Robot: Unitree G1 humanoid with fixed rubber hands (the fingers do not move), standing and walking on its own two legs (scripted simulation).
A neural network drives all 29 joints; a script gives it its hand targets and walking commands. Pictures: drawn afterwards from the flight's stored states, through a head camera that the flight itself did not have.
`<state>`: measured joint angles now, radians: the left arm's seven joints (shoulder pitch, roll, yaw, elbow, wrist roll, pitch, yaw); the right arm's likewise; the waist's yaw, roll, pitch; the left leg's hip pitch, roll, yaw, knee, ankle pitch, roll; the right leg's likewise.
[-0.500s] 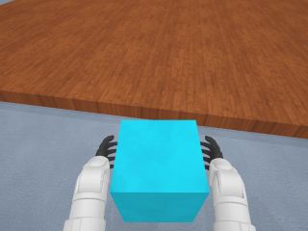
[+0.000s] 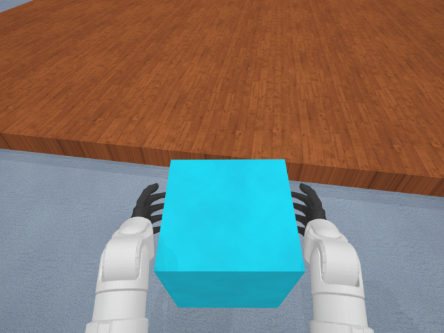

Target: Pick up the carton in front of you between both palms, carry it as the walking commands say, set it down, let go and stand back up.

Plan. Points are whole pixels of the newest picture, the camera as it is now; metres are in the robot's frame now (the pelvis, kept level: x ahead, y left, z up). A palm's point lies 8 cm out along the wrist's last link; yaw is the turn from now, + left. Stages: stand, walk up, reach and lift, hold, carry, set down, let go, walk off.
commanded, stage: carry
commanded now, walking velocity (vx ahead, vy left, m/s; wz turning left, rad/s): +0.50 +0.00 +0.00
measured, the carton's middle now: (227, 238) +0.30 +0.00 +0.00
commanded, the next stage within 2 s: none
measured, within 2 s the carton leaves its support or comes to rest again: neither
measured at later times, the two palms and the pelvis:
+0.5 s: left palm (170, 145) +0.48 +0.13 +0.09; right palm (303, 147) +0.48 -0.17 +0.09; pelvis +0.22 -0.01 -0.01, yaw +3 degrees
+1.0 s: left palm (171, 87) +0.81 +0.19 +0.06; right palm (265, 89) +0.80 -0.11 +0.06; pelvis +0.55 +0.05 +0.00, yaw -2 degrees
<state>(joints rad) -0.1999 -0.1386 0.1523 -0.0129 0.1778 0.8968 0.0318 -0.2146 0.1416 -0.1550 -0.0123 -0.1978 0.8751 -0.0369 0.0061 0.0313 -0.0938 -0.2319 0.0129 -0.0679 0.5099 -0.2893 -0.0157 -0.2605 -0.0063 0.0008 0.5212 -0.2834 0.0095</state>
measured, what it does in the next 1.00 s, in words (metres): walks ahead: left foot, then right foot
